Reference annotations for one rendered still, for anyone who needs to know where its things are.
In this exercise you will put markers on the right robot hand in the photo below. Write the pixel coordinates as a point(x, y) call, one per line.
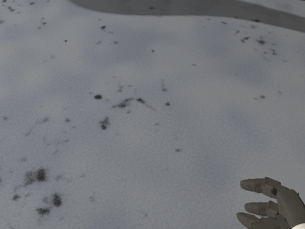
point(288, 212)

